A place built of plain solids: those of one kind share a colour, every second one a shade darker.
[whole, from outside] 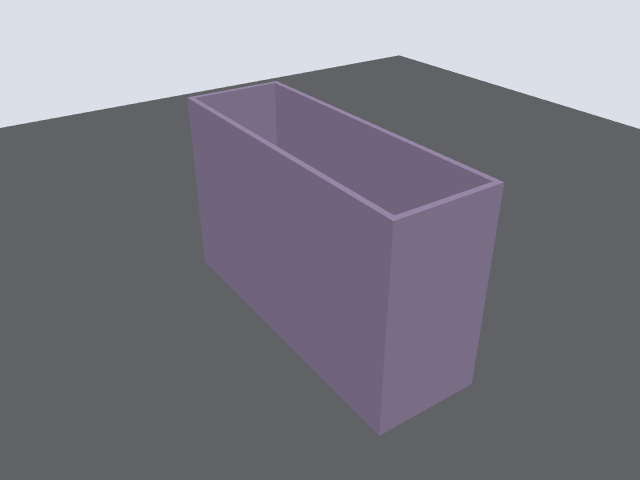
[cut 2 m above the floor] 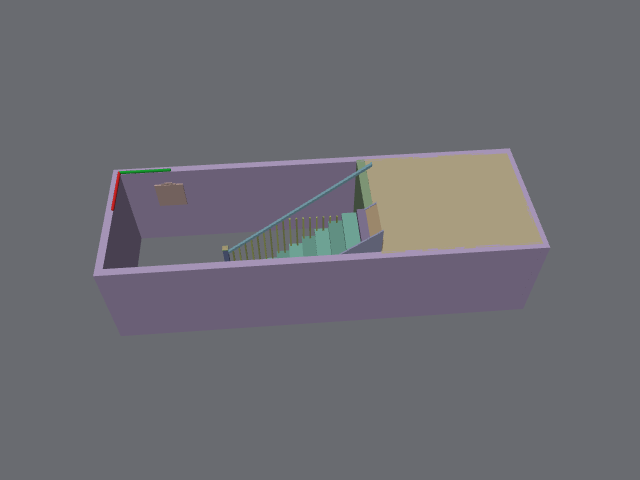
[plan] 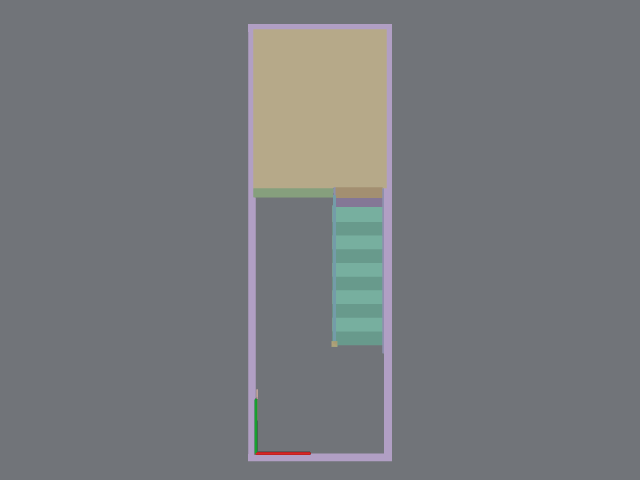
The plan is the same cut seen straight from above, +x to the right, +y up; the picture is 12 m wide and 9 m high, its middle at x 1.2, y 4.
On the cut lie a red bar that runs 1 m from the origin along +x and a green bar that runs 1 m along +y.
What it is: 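A row house's entrance hall, a dwelling of no particular year; the hall below, the landing 2.43 m above it, and between them a joiner's timber flight of 12 risers of about 0.202 m on goings of about 0.257 m, 0.88 m clear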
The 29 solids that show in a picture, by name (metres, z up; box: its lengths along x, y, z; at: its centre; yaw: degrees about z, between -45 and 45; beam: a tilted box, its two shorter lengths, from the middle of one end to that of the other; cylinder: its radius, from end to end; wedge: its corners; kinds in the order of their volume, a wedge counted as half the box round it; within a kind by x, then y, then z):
{
 "upper_1": {"box": [2.5, 2.98, 2.48], "at": [1.2, 6.46, 1.19]},
 "wall_1": {"box": [0.15, 8.2, 5.05], "at": [-0.07, 3.95, 2.48]},
 "wall_2": {"box": [2.7, 0.15, 5.05], "at": [1.2, -0.07, 2.48]},
 "wall_3": {"box": [2.7, 0.15, 5.05], "at": [1.2, 7.97, 2.48]},
 "wall_4": {"box": [0.15, 8.2, 5.05], "at": [2.48, 3.95, 2.48]},
 "carriage_1": {"wedge": [[1.48, 2.08, -0.05], [1.48, 2.08, 0.0], [1.48, 4.99, -0.05], [1.48, 4.99, 2.3], [2.37, 2.08, -0.05], [2.37, 2.08, 0.0], [2.37, 4.99, -0.05], [2.37, 4.99, 2.3]]},
 "upper_edge_1": {"box": [1.5, 0.17, 2.48], "at": [0.7, 4.88, 1.19]},
 "rail_1": {"wedge": [[1.44, 2.09, 1.09], [1.44, 2.09, 1.15], [1.44, 4.84, 3.26], [1.44, 4.84, 3.32], [1.5, 2.09, 1.09], [1.5, 2.09, 1.15], [1.5, 4.84, 3.26], [1.5, 4.84, 3.32]]},
 "tread_1": {"wedge": [[1.43, 2.03, 0.1], [1.43, 2.03, 0.2], [1.43, 2.34, 0.1], [1.43, 2.34, 0.2], [2.38, 2.03, 0.1], [2.38, 2.03, 0.2], [2.38, 2.34, 0.1], [2.38, 2.34, 0.2]]},
 "tread_2": {"wedge": [[1.43, 2.28, 0.4], [1.43, 2.29, 0.3], [1.43, 2.6, 0.3], [1.43, 2.6, 0.4], [2.38, 2.28, 0.4], [2.38, 2.29, 0.3], [2.38, 2.6, 0.3], [2.38, 2.6, 0.4]]},
 "tread_3": {"wedge": [[1.43, 2.54, 0.6], [1.43, 2.55, 0.5], [1.43, 2.85, 0.5], [1.43, 2.85, 0.6], [2.38, 2.54, 0.6], [2.38, 2.55, 0.5], [2.38, 2.85, 0.5], [2.38, 2.85, 0.6]]},
 "tread_4": {"wedge": [[1.43, 2.8, 0.71], [1.43, 2.8, 0.81], [1.43, 3.11, 0.71], [1.43, 3.11, 0.81], [2.38, 2.8, 0.71], [2.38, 2.8, 0.81], [2.38, 3.11, 0.71], [2.38, 3.11, 0.81]]},
 "tread_5": {"wedge": [[1.43, 3.06, 0.91], [1.43, 3.06, 1.01], [1.43, 3.36, 0.91], [1.43, 3.36, 1.01], [2.38, 3.06, 0.91], [2.38, 3.06, 1.01], [2.38, 3.36, 0.91], [2.38, 3.36, 1.01]]},
 "tread_6": {"wedge": [[1.43, 3.31, 1.21], [1.43, 3.32, 1.11], [1.43, 3.62, 1.11], [1.43, 3.62, 1.21], [2.38, 3.31, 1.21], [2.38, 3.32, 1.11], [2.38, 3.62, 1.11], [2.38, 3.62, 1.21]]},
 "tread_7": {"wedge": [[1.43, 3.57, 1.32], [1.43, 3.57, 1.42], [1.43, 3.88, 1.32], [1.43, 3.88, 1.42], [2.38, 3.57, 1.32], [2.38, 3.57, 1.42], [2.38, 3.88, 1.32], [2.38, 3.88, 1.42]]},
 "tread_8": {"wedge": [[1.43, 3.83, 1.52], [1.43, 3.83, 1.62], [1.43, 4.14, 1.52], [1.43, 4.14, 1.62], [2.38, 3.83, 1.52], [2.38, 3.83, 1.62], [2.38, 4.14, 1.52], [2.38, 4.14, 1.62]]},
 "tread_9": {"wedge": [[1.43, 4.08, 1.82], [1.43, 4.09, 1.72], [1.43, 4.39, 1.72], [1.43, 4.39, 1.82], [2.38, 4.08, 1.82], [2.38, 4.09, 1.72], [2.38, 4.39, 1.72], [2.38, 4.39, 1.82]]},
 "tread_10": {"wedge": [[1.43, 4.34, 1.93], [1.43, 4.34, 2.03], [1.43, 4.65, 1.93], [1.43, 4.65, 2.03], [2.38, 4.34, 1.93], [2.38, 4.34, 2.03], [2.38, 4.65, 1.93], [2.38, 4.65, 2.03]]},
 "string_1": {"wedge": [[2.37, 1.87, -0.05], [2.37, 1.87, 0.12], [2.37, 4.97, -0.05], [2.37, 4.97, 2.58], [2.4, 1.87, -0.05], [2.4, 1.87, 0.12], [2.4, 4.97, -0.05], [2.4, 4.97, 2.58]]},
 "riser_1": {"wedge": [[1.45, 4.62, 2.0], [1.45, 4.62, 2.14], [1.45, 4.91, 2.12], [1.45, 4.91, 2.14], [2.38, 4.62, 2.0], [2.38, 4.62, 2.14], [2.38, 4.91, 2.12], [2.38, 4.91, 2.14]]},
 "newel_foot_1": {"box": [0.1, 0.1, 1.28], "at": [1.47, 2.05, 0.59]},
 "wall_mirror_1": {"box": [0.034, 0.58, 0.6], "at": [0.02, 0.91, 1.36]},
 "bal_1": {"box": [0.034, 0.034, 0.9], "at": [1.47, 2.84, 1.25]},
 "bal_2": {"box": [0.034, 0.034, 1.0], "at": [1.47, 2.97, 1.3]},
 "bal_3": {"box": [0.034, 0.034, 0.9], "at": [1.47, 3.1, 1.45]},
 "bal_4": {"box": [0.034, 0.034, 1.0], "at": [1.47, 3.22, 1.5]},
 "bal_5": {"box": [0.034, 0.034, 0.9], "at": [1.47, 3.35, 1.65]},
 "bal_6": {"box": [0.034, 0.034, 1.0], "at": [1.47, 3.48, 1.7]},
 "bal_7": {"box": [0.034, 0.034, 1.0], "at": [1.47, 3.74, 1.91]}
}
